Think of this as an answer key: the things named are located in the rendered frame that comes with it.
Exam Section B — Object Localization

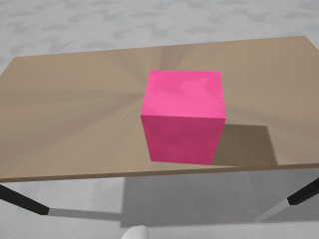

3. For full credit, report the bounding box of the table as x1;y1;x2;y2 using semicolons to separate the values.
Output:
0;35;319;215

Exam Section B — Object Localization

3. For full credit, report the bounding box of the robot left thigh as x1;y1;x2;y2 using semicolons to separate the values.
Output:
121;226;154;239

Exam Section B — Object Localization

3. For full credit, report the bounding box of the carton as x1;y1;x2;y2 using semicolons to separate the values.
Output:
140;70;226;165

